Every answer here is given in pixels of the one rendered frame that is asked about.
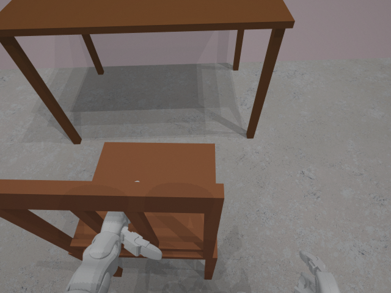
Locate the right robot hand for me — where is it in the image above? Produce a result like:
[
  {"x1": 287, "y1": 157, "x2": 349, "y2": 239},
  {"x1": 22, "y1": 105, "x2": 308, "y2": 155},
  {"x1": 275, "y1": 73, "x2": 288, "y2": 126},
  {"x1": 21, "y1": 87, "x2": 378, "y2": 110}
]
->
[{"x1": 294, "y1": 250, "x2": 341, "y2": 293}]

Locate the robot left forearm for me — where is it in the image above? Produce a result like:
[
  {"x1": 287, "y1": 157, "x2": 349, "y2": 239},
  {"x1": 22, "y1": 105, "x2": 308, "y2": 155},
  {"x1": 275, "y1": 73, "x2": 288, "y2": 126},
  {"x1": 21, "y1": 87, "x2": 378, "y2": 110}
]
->
[{"x1": 64, "y1": 232, "x2": 122, "y2": 293}]

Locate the left robot hand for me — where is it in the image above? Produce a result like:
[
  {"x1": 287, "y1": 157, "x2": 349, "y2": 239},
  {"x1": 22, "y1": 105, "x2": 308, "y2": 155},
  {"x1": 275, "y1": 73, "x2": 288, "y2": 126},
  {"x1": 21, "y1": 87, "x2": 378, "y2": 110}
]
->
[{"x1": 101, "y1": 181, "x2": 162, "y2": 260}]

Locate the chair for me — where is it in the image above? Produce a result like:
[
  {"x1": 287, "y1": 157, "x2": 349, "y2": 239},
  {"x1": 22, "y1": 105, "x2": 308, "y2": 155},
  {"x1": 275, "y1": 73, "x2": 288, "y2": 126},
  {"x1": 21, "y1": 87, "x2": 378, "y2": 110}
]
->
[{"x1": 0, "y1": 142, "x2": 224, "y2": 280}]

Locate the table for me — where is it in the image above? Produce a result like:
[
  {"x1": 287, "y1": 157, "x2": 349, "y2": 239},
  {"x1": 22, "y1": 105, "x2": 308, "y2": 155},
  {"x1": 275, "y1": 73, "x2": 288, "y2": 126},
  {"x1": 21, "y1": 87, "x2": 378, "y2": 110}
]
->
[{"x1": 0, "y1": 0, "x2": 295, "y2": 145}]

